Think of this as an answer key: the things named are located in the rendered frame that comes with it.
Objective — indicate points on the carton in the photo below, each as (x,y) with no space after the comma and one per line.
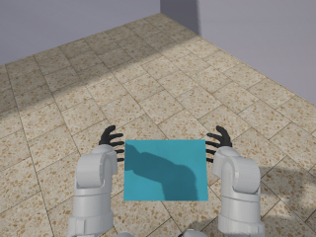
(165,170)

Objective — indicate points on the robot left hand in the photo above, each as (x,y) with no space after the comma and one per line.
(107,137)

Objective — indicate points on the robot right hand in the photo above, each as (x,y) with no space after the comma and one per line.
(224,140)

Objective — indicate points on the left robot forearm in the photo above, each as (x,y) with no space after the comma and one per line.
(93,184)

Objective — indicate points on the right robot forearm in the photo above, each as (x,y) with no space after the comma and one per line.
(240,177)

